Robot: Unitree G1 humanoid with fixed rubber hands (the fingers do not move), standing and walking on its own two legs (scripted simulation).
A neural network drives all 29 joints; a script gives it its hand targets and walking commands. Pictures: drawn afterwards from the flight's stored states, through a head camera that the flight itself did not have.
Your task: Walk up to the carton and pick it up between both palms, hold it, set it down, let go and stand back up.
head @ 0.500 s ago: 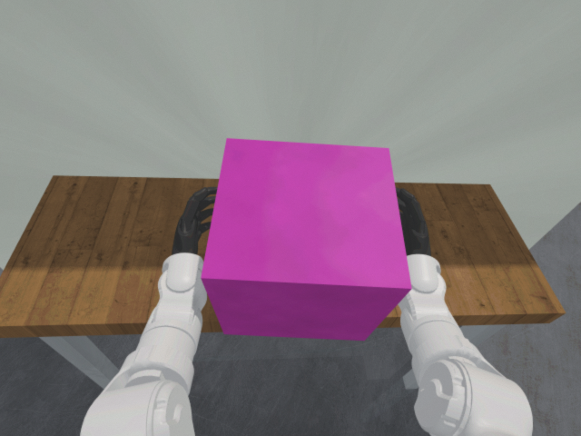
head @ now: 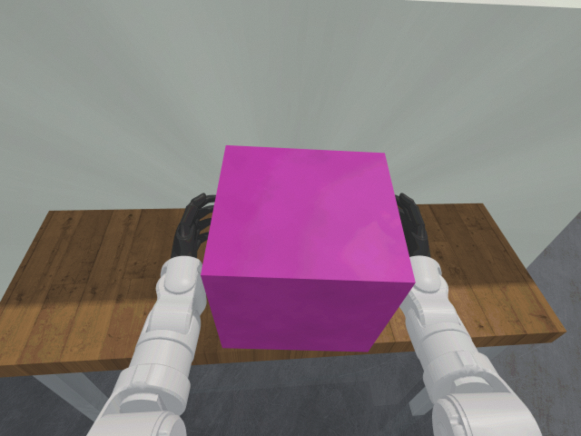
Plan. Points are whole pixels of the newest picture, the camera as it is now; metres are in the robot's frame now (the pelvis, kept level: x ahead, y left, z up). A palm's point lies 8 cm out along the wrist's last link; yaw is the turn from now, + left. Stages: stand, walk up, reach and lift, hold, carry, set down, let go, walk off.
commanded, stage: reach and lift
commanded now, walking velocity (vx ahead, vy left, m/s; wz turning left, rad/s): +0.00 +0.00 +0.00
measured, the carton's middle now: (300, 254) +0.39 -0.04 +0.05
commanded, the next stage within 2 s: hold in 1.80 s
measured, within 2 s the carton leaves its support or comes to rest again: neither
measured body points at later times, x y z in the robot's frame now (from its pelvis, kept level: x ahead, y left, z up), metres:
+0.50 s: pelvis -0.02 +0.03 +0.00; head -0.05 +0.06 +0.45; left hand +0.37 +0.18 +0.15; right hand +0.36 -0.15 +0.14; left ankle -0.02 +0.14 -0.75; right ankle +0.00 -0.09 -0.75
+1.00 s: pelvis -0.02 +0.01 +0.00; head -0.06 +0.03 +0.45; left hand +0.35 +0.18 +0.16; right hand +0.36 -0.15 +0.16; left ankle -0.02 +0.14 -0.75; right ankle +0.00 -0.10 -0.75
